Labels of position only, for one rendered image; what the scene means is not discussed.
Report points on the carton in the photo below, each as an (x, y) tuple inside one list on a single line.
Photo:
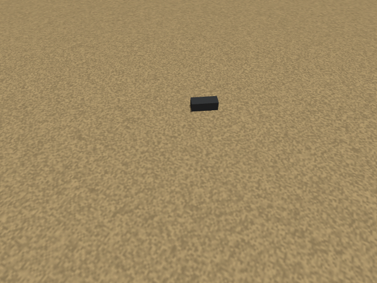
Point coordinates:
[(204, 103)]

